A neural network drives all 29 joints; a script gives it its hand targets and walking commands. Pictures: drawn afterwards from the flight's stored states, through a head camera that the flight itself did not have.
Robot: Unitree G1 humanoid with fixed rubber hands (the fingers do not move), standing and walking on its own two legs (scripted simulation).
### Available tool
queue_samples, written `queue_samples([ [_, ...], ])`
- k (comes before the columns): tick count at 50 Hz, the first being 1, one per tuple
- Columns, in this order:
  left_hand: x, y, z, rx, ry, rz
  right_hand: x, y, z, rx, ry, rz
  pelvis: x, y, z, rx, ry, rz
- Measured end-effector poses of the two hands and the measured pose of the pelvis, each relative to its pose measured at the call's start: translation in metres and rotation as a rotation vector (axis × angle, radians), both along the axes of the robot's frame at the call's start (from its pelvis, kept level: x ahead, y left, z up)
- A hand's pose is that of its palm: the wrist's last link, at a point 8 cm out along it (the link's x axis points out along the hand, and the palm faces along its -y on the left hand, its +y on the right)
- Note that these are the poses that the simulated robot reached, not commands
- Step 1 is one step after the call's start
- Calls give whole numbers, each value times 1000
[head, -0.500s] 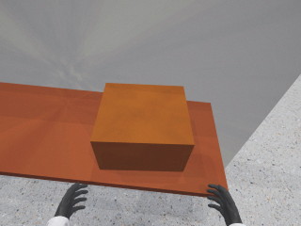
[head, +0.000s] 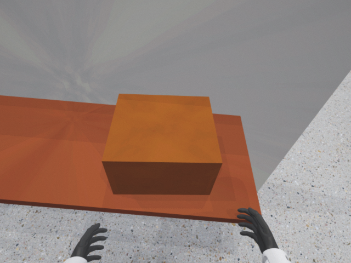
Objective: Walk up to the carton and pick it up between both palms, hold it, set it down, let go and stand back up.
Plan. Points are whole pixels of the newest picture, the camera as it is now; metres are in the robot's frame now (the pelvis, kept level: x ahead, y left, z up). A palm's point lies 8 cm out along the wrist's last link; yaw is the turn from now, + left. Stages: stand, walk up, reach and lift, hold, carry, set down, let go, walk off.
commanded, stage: let go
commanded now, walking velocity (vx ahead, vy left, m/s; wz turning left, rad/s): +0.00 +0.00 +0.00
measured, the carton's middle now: (163, 143) +0.46 +0.05 -0.04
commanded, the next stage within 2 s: stand in 0.36 s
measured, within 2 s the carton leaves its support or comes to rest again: neither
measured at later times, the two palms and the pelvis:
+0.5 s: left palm out of the picture +0.13 +0.24 -0.09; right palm (267, 244) +0.19 -0.21 -0.05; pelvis +0.00 +0.00 +0.00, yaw +1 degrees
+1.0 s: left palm out of the picture +0.03 +0.28 -0.12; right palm out of the picture +0.03 -0.23 -0.12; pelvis -0.02 +0.02 -0.01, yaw +1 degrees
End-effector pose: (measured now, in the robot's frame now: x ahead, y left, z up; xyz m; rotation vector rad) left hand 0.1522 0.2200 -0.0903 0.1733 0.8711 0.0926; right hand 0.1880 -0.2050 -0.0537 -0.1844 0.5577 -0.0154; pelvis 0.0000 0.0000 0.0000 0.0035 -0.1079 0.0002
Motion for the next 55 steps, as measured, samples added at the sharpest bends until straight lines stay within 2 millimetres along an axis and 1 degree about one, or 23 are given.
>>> queue_samples([
  [9, -4, -6, 4, 2, -13, 1, -1, -2, -1, 6, -8, 7, -3, -3, -1, 2, 0, 7],
  [19, -5, -5, 2, 2, -11, 5, -2, -3, -1, 6, -4, 5, -4, -5, -2, 3, 5, 10],
  [21, -8, -1, 1, 6, -35, 1, -2, -3, -1, 5, -1, 10, -3, -4, -3, -2, 29, 10],
  [23, -14, 8, -1, 18, -42, 1, -2, -3, -1, 1, 3, 13, -2, -2, -4, -5, 42, 9],
  [28, -40, 31, -7, 45, -9, 33, -6, -5, -3, -21, 29, 4, -2, 2, -5, -11, 55, 12],
  [30, -53, 39, -10, 50, 18, 49, -14, -10, -10, -44, 85, -15, -3, 5, -6, -12, 59, 15],
  [32, -66, 46, -13, 55, 48, 64, -27, -17, -21, -64, 159, -38, -5, 8, -6, -13, 62, 18],
  [37, -97, 57, -20, 65, 129, 84, -75, -31, -46, -96, 340, -89, -10, 14, -6, -10, 67, 22],
  [41, -114, 59, -25, 70, 189, 75, -113, -35, -58, -102, 448, -119, -14, 18, -6, -8, 71, 22],
  [44, -121, 59, -27, 71, 218, 64, -135, -34, -64, -99, 507, -133, -17, 20, -6, -7, 72, 21],
  [48, -123, 57, -30, 71, 228, 48, -155, -30, -69, -92, 553, -138, -20, 21, -6, -5, 71, 21],
  [51, -122, 55, -31, 68, 228, 42, -164, -27, -71, -88, 574, -138, -22, 21, -6, -4, 72, 20],
  [55, -122, 53, -32, 68, 226, 37, -168, -25, -72, -84, 582, -133, -23, 20, -7, -3, 75, 22],
])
